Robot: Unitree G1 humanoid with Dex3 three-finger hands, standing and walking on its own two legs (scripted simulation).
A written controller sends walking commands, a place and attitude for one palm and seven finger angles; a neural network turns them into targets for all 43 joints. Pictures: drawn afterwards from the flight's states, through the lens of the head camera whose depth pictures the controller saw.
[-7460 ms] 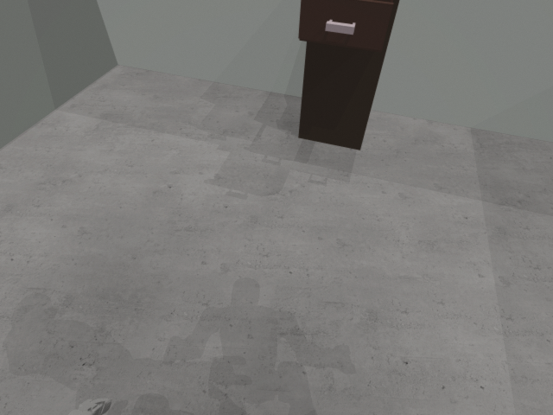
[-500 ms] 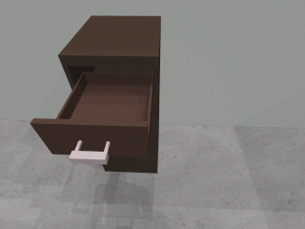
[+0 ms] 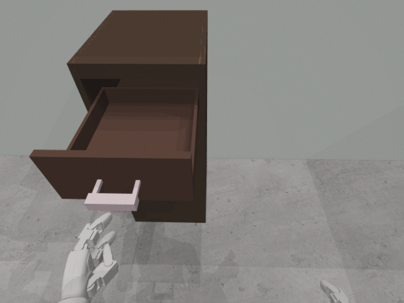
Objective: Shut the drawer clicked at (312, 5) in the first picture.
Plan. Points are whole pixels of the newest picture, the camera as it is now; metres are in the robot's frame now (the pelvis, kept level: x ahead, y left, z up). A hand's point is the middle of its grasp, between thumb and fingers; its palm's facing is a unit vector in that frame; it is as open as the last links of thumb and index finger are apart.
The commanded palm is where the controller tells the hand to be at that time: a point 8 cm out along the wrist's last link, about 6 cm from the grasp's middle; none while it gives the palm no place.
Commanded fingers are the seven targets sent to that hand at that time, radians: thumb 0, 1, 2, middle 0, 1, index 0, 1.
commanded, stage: raise the hand and make a fist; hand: left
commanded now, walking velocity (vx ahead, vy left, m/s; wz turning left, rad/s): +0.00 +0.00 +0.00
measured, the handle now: (115, 193) +0.34 +0.20 +0.03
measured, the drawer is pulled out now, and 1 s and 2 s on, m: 0.30 0.30 0.30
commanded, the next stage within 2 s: bring the fist close to the handle in 1.68 s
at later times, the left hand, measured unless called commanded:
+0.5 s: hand (119, 281) +0.17 +0.15 +0.02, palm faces -0.02 -1.00 -0.05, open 4.4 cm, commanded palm +0.12 +0.22 +0.03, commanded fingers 0.00 0.90 0.90 -0.94 -1.10 -0.94 -1.10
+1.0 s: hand (99, 268) +0.17 +0.17 +0.08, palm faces +0.04 -1.00 -0.07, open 3.1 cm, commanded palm +0.12 +0.22 +0.10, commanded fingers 0.00 0.90 0.90 -1.40 -1.60 -1.40 -1.60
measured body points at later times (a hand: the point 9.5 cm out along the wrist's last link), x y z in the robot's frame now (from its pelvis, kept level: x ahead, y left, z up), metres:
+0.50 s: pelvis +0.00 -0.03 -0.04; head +0.03 -0.03 +0.40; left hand +0.16 +0.21 +0.03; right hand +0.20 -0.22 -0.12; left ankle -0.01 +0.10 -0.72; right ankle +0.04 -0.12 -0.72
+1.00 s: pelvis +0.01 +0.00 -0.02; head +0.01 +0.00 +0.43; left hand +0.16 +0.22 +0.09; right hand +0.22 -0.22 -0.06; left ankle -0.01 +0.10 -0.72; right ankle +0.04 -0.12 -0.72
